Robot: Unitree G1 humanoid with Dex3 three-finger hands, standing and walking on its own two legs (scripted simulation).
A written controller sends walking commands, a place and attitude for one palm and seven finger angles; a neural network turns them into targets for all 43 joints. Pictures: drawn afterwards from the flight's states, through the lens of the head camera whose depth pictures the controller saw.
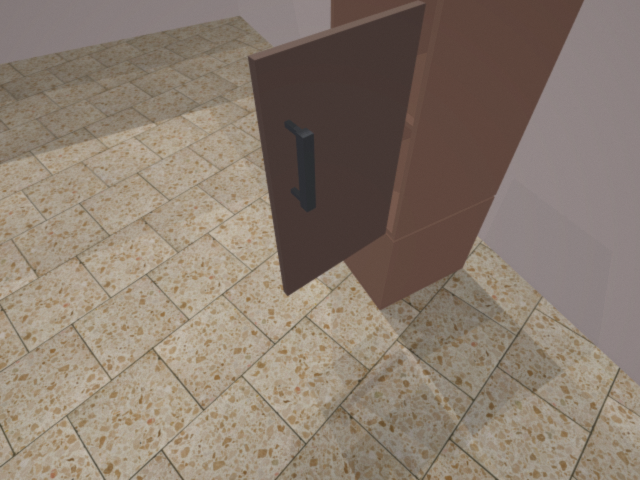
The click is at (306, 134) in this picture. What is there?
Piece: cupboard door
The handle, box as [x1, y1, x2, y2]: [284, 120, 315, 211]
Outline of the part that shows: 287,120 284,122 285,127 296,136 299,176 299,189 298,190 294,187 291,189 291,192 300,201 301,206 306,211 308,211 315,207 313,133 306,128 301,129 290,120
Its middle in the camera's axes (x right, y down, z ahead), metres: -0.04 -0.12 +0.67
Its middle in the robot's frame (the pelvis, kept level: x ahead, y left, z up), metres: +0.59 +0.07 +0.05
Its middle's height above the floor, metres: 0.83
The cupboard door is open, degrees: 99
